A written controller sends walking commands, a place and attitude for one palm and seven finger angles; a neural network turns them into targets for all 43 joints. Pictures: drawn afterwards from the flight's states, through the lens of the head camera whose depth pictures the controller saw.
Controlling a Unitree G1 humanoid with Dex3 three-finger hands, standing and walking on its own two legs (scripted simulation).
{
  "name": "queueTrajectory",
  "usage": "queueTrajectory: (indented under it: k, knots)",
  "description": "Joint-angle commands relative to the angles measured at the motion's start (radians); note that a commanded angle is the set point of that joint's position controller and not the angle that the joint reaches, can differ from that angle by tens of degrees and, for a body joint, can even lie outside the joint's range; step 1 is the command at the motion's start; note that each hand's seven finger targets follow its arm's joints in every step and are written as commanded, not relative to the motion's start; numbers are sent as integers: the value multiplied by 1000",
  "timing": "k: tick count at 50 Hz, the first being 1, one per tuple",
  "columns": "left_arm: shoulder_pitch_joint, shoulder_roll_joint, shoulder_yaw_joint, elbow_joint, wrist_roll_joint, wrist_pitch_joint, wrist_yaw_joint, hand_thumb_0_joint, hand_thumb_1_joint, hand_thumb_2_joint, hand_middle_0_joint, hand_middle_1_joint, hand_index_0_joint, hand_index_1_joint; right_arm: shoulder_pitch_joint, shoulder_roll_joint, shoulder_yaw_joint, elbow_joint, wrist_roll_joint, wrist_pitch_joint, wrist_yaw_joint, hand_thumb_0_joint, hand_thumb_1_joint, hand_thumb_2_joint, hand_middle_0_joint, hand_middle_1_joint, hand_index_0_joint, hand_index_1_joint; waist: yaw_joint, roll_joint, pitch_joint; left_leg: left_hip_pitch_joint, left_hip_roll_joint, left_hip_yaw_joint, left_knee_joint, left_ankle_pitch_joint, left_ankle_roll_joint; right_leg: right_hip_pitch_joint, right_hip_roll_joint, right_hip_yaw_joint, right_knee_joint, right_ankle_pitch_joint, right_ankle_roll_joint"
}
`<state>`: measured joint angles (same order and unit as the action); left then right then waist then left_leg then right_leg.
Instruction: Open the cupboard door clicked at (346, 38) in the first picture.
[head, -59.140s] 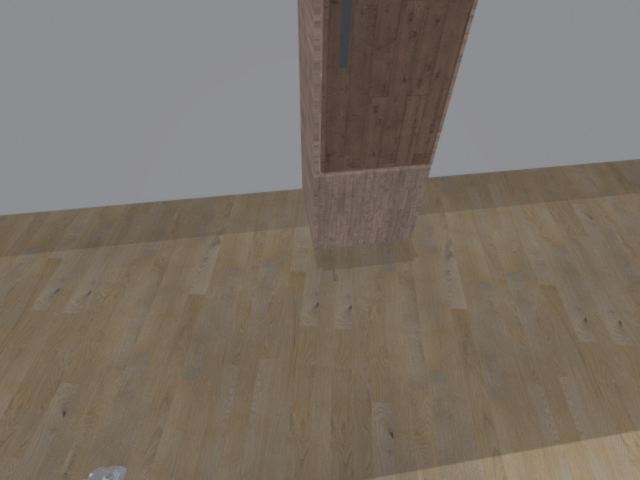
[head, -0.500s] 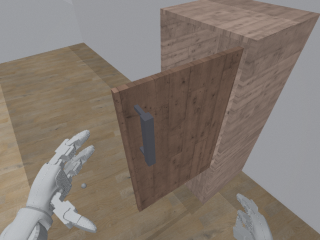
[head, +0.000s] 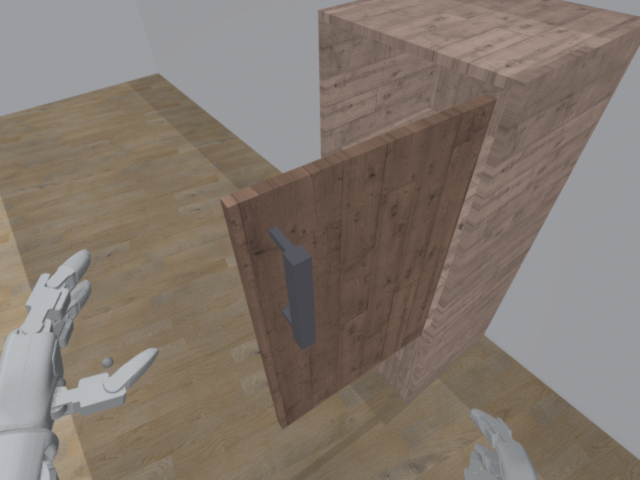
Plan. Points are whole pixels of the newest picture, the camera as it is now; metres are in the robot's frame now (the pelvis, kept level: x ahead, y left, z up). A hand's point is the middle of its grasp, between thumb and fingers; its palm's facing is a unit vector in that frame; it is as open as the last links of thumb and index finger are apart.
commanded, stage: draw the hand back to the body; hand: left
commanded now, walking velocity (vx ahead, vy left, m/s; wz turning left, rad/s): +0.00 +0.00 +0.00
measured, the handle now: (292, 291) +0.30 +0.07 +0.11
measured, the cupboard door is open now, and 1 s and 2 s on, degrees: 85 85 85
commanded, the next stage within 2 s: step back with the hand held close in 0.60 s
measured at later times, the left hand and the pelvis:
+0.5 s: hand (98, 354) +0.19 +0.24 +0.14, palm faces +0.43 -0.82 -0.38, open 7.5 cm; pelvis +0.00 -0.02 +0.00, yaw +0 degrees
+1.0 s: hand (105, 356) +0.19 +0.23 +0.14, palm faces +0.33 -0.81 -0.48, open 7.4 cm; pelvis -0.02 -0.02 +0.00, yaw -2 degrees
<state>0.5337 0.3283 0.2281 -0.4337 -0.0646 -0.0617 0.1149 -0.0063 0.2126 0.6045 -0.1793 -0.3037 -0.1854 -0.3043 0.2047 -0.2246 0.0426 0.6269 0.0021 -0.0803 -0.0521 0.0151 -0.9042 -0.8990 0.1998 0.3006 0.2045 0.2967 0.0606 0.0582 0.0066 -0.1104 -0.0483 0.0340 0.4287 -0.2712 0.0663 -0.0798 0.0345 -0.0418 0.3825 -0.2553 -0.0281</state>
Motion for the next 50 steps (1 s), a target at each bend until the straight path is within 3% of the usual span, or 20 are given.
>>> queueTrajectory:
  k: [1, 11, 15, 17, 23, 26, 33, 35, 36, 37, 38, 39, 41, 45, 48, 50]
  knots:
    - [-79, 159, 141, -200, 0, -69, 19, 0, 550, 750, -187, -300, -187, -300, -132, -113, -55, -172, 7, -43, -5, 0, -900, -900, 200, 300, 200, 300, -3, 7, -76, 22, 88, -77, -59, 374, -68, 10, -30, 37, -37, 243, -6]
    - [-111, 214, 225, -175, -11, -72, 24, 0, 900, 900, -200, -300, -200, -300, -132, -114, -63, -161, 12, -33, -5, 0, -900, -900, 200, 300, 200, 300, 0, 21, -90, 46, 88, -67, -54, 413, -65, 15, -32, 42, -48, 281, -3]
    - [-102, 181, 191, -144, -15, -69, 16, 0, 900, 900, -200, -300, -200, -300, -138, -117, -66, -164, 12, -27, -3, 0, -900, -900, 200, 300, 200, 300, -4, -20, -70, 34, 82, -57, -60, 351, -51, 8, -34, 46, -60, 270, 1]
    - [-129, 188, 189, -167, -12, -74, 16, 0, 900, 900, -200, -300, -200, -300, -140, -120, -67, -165, 13, -27, -3, 0, -900, -900, 200, 300, 200, 300, -5, 7, -76, 35, 78, -57, -61, 332, -48, 10, -34, 51, -64, 258, -1]
    - [-135, 224, 219, -168, -12, -78, 23, 0, 900, 900, -200, -300, -200, -300, -145, -115, -63, -160, 11, -34, -9, 0, -900, -900, 200, 300, 200, 300, 2, 6, -79, 29, 70, -51, -55, 302, -42, 23, -39, 61, -75, 266, -2]
    - [-128, 202, 202, -176, -13, -81, 20, 0, 900, 900, -200, -300, -200, -300, -147, -108, -62, -159, 13, -37, -9, 0, -900, -900, 200, 300, 200, 300, -2, 34, -75, 38, 69, -48, -55, 306, -42, 16, -39, 63, -77, 270, -1]
    - [-118, 207, 211, -132, -17, -84, 19, 0, 900, 900, -200, -300, -200, -300, -151, -110, -67, -152, 12, -39, -11, 0, -900, -900, 200, 300, 200, 300, 0, -17, -51, 28, 68, -42, -60, 264, -36, 9, -40, 67, -91, 244, 2]
    - [-130, 197, 201, -135, -18, -88, 16, 0, 900, 900, -200, -300, -200, -300, -153, -109, -66, -152, 13, -38, -9, 0, -900, -900, 200, 300, 200, 300, -4, -5, -41, 31, 68, -42, -62, 250, -35, -3, -41, 72, -99, 228, 4]
    - [-212, 237, 224, -203, -17, -99, 22, 0, 900, 900, -200, -300, -200, -300, -156, -111, -66, -156, 14, -44, -10, 0, -900, -900, 200, 300, 200, 300, -4, 10, -79, 39, 66, -46, -60, 247, -35, 13, -43, 75, -96, 226, 4]
    - [-269, 365, 365, -225, -15, -135, 28, 0, 900, 900, -200, -300, -200, -300, -134, -132, -73, -178, 29, -30, -11, 0, -900, -900, 200, 300, 200, 300, -34, -3, -2, -5, 83, -75, -16, 167, -12, -108, -96, 204, -146, 278, 10]
    - [-262, 350, 349, -190, -7, -151, 25, 0, 900, 900, -200, -300, -200, -300, -128, -120, -72, -162, 24, -18, -13, 0, -900, -900, 200, 300, 200, 300, -38, -7, 1, -20, 78, -91, 4, 133, -15, -110, -129, 214, -150, 286, -3]
    - [-151, 258, 282, -128, -7, -149, 14, 0, 900, 900, -200, -300, -200, -300, -127, -122, -77, -161, 20, -11, -13, 0, -900, -900, 200, 300, 200, 300, -44, -36, -25, -6, 81, -87, 19, 149, -16, -116, -138, 215, -136, 305, -2]
    - [-51, 196, 228, -96, -5, -140, 6, 0, 900, 900, -200, -300, -200, -300, -115, -131, -84, -173, 21, 10, -7, 0, -900, -900, 200, 300, 200, 300, -47, -33, -78, 2, 97, -72, 21, 201, -14, -105, -137, 189, -97, 357, 23]
    - [-12, 229, 249, -137, -1, -128, 18, 0, 900, 900, -200, -300, -200, -300, -113, -136, -97, -197, 29, 45, -13, 0, -900, -900, 200, 300, 200, 300, -50, -62, -163, -16, 128, -72, 24, 324, -19, -60, -132, 155, -11, 479, 35]
    - [-19, 285, 295, -203, 2, -128, 33, 0, 900, 900, -200, -300, -200, -300, -119, -134, -102, -210, 32, 63, -23, 0, -900, -900, 200, 300, 200, 300, -53, -56, -182, -47, 135, -77, 39, 373, -22, -47, -141, 153, 30, 538, 26]
    - [5, 287, 306, -222, 0, -127, 38, 0, 900, 900, -200, -300, -200, -300, -116, -125, -101, -225, 34, 69, -27, 0, -900, -900, 200, 300, 200, 300, -54, -55, -187, -67, 142, -87, 41, 376, -24, -55, -139, 160, 53, 512, 15]
